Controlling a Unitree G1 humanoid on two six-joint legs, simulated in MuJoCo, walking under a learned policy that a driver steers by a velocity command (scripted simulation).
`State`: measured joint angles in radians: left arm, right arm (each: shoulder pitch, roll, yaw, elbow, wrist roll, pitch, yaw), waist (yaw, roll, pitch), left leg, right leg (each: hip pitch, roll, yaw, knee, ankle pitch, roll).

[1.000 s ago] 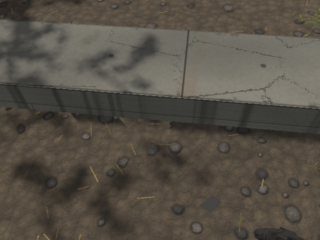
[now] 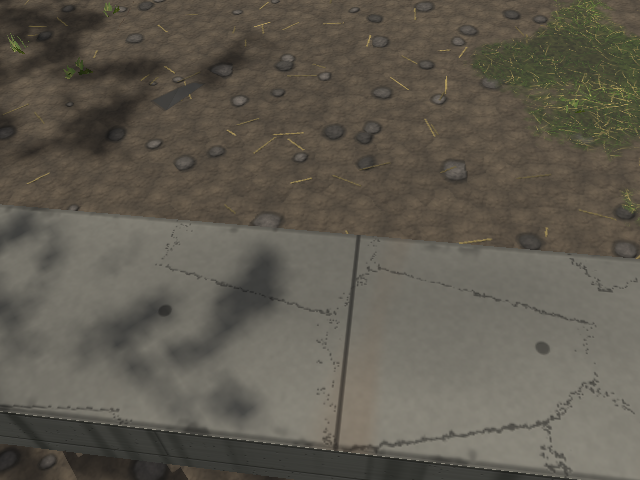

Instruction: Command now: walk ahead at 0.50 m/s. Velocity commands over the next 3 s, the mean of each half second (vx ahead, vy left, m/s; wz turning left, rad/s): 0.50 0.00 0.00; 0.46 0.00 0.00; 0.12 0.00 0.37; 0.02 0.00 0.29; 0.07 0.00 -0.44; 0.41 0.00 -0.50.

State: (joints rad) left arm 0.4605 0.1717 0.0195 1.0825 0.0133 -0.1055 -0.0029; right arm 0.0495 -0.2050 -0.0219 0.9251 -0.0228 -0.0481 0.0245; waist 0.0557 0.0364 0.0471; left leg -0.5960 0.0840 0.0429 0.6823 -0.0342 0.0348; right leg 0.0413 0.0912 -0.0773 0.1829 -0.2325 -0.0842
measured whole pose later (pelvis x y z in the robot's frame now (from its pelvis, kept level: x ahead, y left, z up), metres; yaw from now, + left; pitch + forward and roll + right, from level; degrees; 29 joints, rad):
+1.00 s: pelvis +0.51 -0.07 +0.12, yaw +0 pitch +1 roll -1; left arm 0.28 0.19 0.05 1.01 0.03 -0.06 -0.01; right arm 0.16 -0.22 -0.05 0.78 -0.02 -0.07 -0.01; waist -0.02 0.03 0.02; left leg -0.75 -0.05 -0.11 1.78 -0.20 0.13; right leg -0.58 0.02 -0.15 0.98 -0.42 -0.13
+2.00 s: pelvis +0.72 -0.11 +0.18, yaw +20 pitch +0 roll +1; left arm 0.27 0.19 0.01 0.70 0.02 0.01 0.03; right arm 0.19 -0.19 -0.04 0.71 -0.02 0.02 -0.02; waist 0.01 0.03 -0.01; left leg -0.32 -0.10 -0.09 0.54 -0.30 0.03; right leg -0.27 0.04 0.03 0.50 -0.23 -0.03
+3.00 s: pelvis +0.90 -0.19 +0.17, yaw -12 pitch +2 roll +0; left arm 0.20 0.25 0.06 0.65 0.03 -0.03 -0.03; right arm 0.36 -0.25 -0.04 0.79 -0.02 -0.06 0.01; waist -0.04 0.02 0.03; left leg -0.36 0.09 0.03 1.19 -0.34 0.02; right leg -0.36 0.07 -0.06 0.56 -0.23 -0.09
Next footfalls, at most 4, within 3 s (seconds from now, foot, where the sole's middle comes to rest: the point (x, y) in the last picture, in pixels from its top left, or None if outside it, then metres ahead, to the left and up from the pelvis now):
0.12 left None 0.22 0.10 -0.78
0.80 right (430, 381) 0.61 -0.13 -0.60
1.38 left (363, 311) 0.76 0.00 -0.60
1.92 right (448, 298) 0.80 -0.18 -0.60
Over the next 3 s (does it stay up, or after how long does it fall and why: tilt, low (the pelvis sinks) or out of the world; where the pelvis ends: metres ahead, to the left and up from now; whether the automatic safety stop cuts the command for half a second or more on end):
stays up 0.90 -0.19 0.17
